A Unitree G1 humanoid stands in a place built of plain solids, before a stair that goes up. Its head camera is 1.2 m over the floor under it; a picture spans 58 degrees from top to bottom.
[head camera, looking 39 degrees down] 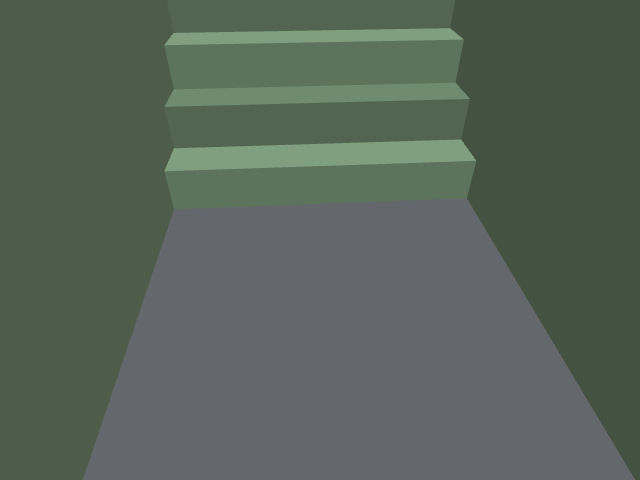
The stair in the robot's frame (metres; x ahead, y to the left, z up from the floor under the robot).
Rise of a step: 0.21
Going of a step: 0.22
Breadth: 1.50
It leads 4 degrees to the left of straight ahead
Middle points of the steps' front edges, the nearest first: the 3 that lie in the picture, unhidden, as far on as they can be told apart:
1.76 -0.02 0.21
1.99 0.00 0.42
2.21 0.02 0.63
